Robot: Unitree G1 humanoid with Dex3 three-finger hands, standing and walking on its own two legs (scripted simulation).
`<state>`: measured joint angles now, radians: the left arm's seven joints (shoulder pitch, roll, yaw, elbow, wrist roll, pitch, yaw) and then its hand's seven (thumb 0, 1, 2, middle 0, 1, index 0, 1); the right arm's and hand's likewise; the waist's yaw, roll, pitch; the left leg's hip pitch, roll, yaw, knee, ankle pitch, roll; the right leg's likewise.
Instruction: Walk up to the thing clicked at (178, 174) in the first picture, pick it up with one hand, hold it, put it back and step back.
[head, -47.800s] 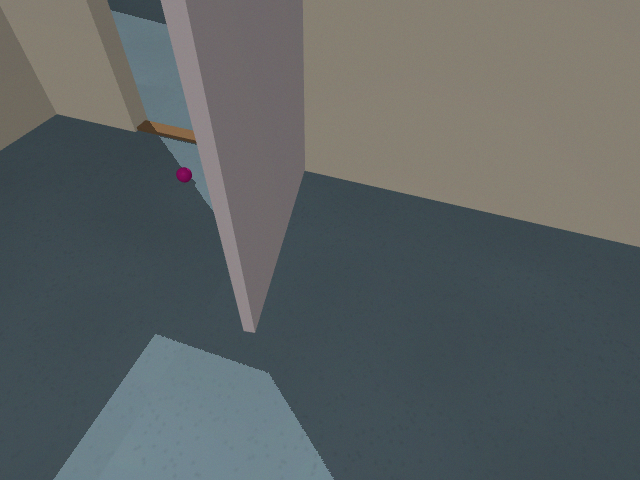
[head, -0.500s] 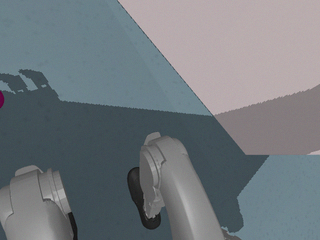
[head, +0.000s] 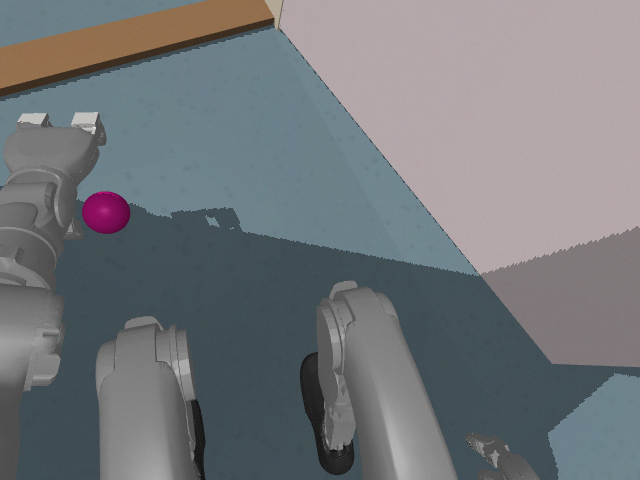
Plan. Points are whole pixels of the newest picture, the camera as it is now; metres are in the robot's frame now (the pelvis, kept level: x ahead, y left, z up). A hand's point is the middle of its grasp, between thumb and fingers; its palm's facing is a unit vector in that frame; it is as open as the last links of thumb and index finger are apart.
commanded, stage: home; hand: left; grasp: from above
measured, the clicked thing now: (106, 212) +0.54 +0.23 -0.33
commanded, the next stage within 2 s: none
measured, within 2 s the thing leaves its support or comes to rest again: neither
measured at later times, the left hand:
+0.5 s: hand (52, 176) +0.52 +0.25 -0.14, palm faces -0.34 -0.34 -0.88, open 10.5 cm
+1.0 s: hand out of the picture +0.33 +0.22 +0.08, palm faces -0.05 -0.91 -0.41, open 7.4 cm
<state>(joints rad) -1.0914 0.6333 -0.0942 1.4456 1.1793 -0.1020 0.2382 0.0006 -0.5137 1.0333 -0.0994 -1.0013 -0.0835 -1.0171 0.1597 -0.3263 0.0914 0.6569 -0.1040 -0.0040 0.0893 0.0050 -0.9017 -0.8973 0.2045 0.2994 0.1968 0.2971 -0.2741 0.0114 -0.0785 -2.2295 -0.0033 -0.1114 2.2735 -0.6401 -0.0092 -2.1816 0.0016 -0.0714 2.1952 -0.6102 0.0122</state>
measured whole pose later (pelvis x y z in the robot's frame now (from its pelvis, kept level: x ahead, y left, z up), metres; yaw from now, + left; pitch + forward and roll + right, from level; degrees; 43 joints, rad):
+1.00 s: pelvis +0.03 +0.00 +0.19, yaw +4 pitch +28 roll -4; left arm -0.17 0.32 0.02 0.44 0.14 0.25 0.09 0.01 0.89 0.91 -0.21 -0.31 -0.21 -0.31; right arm 0.08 -0.25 0.01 0.56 0.03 -0.05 -0.03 0.01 -0.90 -0.90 0.20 0.30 0.20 0.30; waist -0.07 0.03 -0.20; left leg -1.57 0.00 -0.08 1.70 -0.62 -0.01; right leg -1.53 -0.01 -0.06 1.64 -0.60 0.01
